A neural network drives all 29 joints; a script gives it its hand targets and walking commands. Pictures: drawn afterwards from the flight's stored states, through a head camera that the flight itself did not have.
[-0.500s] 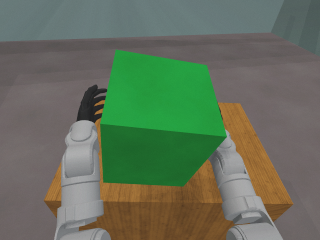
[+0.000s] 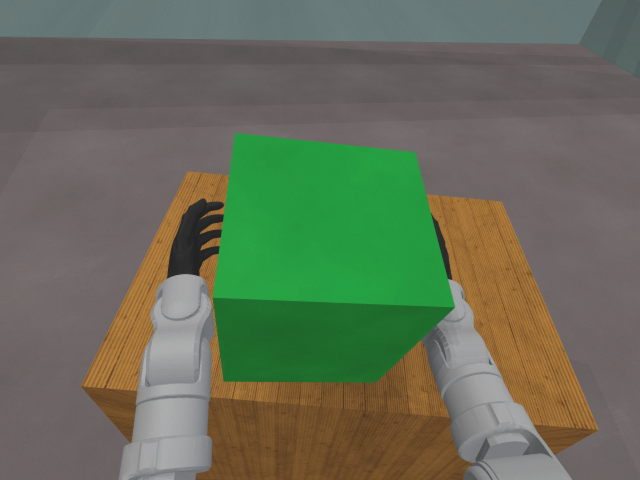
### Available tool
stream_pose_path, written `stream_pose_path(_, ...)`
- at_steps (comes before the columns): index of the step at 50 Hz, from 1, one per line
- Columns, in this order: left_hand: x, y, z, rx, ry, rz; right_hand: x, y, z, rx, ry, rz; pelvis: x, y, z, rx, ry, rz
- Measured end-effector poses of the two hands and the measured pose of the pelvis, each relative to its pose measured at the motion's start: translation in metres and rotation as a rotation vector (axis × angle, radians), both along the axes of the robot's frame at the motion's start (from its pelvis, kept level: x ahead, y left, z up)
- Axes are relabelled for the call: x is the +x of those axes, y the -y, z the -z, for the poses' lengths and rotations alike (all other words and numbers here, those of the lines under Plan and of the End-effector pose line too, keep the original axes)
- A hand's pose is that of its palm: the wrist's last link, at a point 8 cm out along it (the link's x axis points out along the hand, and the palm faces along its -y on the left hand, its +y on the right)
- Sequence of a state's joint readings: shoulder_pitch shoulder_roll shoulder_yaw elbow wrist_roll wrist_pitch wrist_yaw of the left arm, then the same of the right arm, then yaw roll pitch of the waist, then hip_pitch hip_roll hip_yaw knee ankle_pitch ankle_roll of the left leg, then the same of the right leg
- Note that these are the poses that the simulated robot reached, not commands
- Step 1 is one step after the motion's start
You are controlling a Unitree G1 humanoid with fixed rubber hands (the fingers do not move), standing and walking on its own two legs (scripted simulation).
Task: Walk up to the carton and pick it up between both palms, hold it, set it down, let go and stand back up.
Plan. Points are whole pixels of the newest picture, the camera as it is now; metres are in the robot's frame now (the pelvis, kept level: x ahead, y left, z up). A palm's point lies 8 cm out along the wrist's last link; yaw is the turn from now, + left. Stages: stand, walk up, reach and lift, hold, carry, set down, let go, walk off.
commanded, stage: set down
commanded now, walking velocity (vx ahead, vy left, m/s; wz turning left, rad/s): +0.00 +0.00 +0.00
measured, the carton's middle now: (314, 273) +0.35 +0.01 +0.09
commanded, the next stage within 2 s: none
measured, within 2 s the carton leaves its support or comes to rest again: neither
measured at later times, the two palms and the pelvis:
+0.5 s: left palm (187, 277) +0.35 +0.17 +0.09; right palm (419, 266) +0.38 -0.13 +0.08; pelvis +0.00 +0.00 +0.00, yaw -2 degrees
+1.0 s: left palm (209, 286) +0.36 +0.15 +0.06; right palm (423, 257) +0.41 -0.15 +0.06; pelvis +0.00 -0.03 +0.00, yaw -3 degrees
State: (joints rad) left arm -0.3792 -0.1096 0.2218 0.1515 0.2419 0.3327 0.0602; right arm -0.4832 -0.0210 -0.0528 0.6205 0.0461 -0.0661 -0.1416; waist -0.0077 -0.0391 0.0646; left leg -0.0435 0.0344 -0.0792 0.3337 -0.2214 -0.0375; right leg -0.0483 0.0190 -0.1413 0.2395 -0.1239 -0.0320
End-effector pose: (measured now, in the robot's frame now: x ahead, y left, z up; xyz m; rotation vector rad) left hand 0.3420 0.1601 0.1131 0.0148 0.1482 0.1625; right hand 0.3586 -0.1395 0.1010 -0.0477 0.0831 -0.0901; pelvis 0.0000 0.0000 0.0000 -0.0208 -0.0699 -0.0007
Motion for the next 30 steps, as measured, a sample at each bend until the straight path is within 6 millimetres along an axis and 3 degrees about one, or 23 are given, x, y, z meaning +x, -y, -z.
stream_pose_path(9,0.007,-0.001,-0.005,0.006,-0.007,-0.011,0.010,-0.001,-0.003,-0.006,-0.007,-0.011,0.002,-0.004,0.000,0.002,0.002,0.017)
stream_pose_path(20,0.005,-0.012,0.014,-0.020,-0.045,-0.044,0.017,-0.012,0.010,-0.016,-0.046,-0.047,-0.002,-0.006,0.000,0.003,-0.033,0.024)
stream_pose_path(30,0.012,0.004,0.032,-0.041,-0.084,-0.051,0.023,0.004,0.024,0.000,-0.089,-0.050,-0.003,0.000,0.001,0.007,-0.097,0.037)
